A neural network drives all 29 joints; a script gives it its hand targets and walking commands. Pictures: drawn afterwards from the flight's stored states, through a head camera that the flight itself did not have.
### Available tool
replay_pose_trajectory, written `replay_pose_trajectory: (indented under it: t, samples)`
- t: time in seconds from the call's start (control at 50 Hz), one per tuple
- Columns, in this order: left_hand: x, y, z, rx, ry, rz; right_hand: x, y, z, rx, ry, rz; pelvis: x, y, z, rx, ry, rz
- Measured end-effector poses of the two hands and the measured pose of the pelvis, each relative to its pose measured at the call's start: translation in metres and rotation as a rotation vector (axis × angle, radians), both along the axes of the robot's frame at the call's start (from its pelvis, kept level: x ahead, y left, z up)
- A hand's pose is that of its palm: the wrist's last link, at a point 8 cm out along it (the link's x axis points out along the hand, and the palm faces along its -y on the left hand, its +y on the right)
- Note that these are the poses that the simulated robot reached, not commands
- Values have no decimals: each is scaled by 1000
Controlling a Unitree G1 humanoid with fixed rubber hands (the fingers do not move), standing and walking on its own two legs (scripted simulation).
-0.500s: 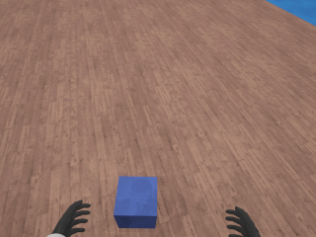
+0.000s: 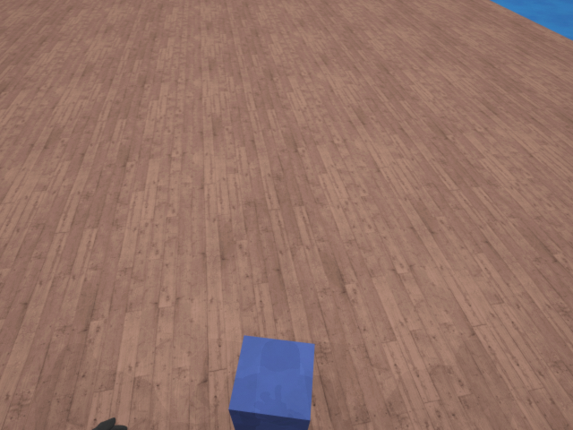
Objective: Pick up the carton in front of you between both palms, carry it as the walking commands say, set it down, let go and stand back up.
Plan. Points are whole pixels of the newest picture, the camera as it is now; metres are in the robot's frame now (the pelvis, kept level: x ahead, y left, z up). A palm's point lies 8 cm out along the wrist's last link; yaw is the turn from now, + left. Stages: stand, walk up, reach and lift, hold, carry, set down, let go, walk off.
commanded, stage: stand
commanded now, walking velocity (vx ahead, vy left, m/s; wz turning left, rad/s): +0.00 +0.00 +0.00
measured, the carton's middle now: (274, 389) +0.40 +0.04 -0.63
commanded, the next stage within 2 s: none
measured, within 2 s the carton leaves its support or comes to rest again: neither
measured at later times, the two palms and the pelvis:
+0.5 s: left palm out of the picture +0.03 +0.27 -0.11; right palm out of the picture +0.10 -0.25 -0.12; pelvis +0.00 +0.00 -0.01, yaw +4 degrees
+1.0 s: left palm out of the picture -0.02 +0.27 -0.12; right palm out of the picture +0.09 -0.25 -0.11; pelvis -0.01 +0.00 +0.00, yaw +6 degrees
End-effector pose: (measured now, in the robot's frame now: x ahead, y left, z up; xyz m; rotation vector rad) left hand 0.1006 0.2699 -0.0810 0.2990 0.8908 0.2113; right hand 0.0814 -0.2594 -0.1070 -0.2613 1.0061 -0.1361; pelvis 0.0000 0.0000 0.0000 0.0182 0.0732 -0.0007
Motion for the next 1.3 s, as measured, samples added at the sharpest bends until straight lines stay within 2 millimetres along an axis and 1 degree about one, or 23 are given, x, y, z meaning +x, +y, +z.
replay_pose_trajectory:
  t: [0.16, 0.3, 0.62, 0.86, 1.3]
  samples:
    - [-23, -1, -16, -16, 72, 61, 22, 9, -8, 5, 4, 33, 8, 1, -6, -8, 4, 29]
    - [-43, -1, -24, -24, 128, 97, 29, 13, -9, -2, 15, 50, 8, 2, -8, -15, -2, 48]
    - [-81, 5, -32, -26, 214, 137, 18, 13, -8, -24, 57, 75, -1, 3, -6, -23, -23, 80]
    - [-106, 4, -34, -35, 262, 156, 12, 13, -7, -29, 73, 93, -8, 2, -4, -25, -37, 95]
    - [-139, -5, -41, -63, 344, 185, 0, 10, -7, -32, 113, 101, -18, -2, -1, -26, -58, 108]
